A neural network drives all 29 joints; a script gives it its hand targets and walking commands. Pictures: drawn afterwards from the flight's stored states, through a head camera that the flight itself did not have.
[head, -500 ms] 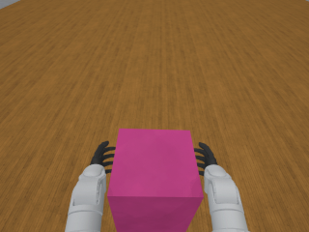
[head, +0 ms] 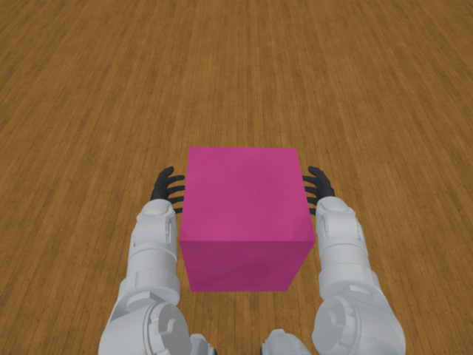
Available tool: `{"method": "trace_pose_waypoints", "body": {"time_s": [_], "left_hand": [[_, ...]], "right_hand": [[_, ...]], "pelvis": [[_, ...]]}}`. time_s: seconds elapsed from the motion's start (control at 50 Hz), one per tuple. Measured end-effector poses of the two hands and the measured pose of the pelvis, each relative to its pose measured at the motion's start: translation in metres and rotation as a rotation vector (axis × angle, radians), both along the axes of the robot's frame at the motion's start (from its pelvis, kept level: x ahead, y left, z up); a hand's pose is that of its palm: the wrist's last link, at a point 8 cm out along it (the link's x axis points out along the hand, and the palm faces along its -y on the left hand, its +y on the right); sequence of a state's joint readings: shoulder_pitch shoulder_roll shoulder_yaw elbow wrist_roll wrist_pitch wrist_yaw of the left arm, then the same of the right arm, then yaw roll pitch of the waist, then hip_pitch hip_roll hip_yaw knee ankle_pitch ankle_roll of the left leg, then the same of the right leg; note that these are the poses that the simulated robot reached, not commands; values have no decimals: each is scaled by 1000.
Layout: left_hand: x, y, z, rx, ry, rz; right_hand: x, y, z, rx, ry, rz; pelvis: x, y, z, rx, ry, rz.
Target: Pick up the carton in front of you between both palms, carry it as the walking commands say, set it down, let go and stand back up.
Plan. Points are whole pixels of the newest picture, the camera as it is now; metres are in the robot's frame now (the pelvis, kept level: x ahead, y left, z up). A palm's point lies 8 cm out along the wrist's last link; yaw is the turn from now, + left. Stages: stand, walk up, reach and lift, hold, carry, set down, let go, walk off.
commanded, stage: set down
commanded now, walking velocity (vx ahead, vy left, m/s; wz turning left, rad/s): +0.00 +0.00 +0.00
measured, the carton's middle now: (241, 223) +0.37 -0.01 -0.08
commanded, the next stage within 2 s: none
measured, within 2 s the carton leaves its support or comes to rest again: neither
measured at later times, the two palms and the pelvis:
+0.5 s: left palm (180, 230) +0.41 +0.14 -0.20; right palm (296, 223) +0.43 -0.16 -0.21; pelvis +0.00 -0.02 -0.13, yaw +1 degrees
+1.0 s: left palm (187, 241) +0.45 +0.14 -0.35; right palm (284, 234) +0.47 -0.15 -0.36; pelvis -0.04 -0.02 -0.26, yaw +2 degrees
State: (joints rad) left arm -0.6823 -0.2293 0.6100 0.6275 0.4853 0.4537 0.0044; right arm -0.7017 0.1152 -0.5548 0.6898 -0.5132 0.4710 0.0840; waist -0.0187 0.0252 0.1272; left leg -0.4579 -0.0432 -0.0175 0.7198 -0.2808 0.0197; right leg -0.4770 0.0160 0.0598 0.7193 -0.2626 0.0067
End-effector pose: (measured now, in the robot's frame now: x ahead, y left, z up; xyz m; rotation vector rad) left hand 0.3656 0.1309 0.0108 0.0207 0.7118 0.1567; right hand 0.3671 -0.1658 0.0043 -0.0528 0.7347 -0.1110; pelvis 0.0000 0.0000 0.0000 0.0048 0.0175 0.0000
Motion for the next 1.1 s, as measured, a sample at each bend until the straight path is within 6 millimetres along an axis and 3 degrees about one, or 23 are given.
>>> {"method": "trace_pose_waypoints", "body": {"time_s": [0.2,0.28,0.56,0.78,1.1], "left_hand": [[19,4,-121,2,-27,32],[24,2,-159,-23,-48,60],[52,9,-225,-32,-33,90],[72,9,-293,-22,-47,78],[85,15,-391,-17,-20,93]], "right_hand": [[28,4,-122,-12,-27,44],[35,2,-161,15,-44,31],[69,9,-228,57,-25,27],[88,8,-295,41,-40,39],[106,15,-396,27,-14,72]], "pelvis": [[-9,-3,-43,6,340,3],[-7,-5,-66,6,476,8],[-4,-19,-139,13,689,12],[-18,-24,-199,13,775,19],[-43,-23,-280,25,786,13]]}}
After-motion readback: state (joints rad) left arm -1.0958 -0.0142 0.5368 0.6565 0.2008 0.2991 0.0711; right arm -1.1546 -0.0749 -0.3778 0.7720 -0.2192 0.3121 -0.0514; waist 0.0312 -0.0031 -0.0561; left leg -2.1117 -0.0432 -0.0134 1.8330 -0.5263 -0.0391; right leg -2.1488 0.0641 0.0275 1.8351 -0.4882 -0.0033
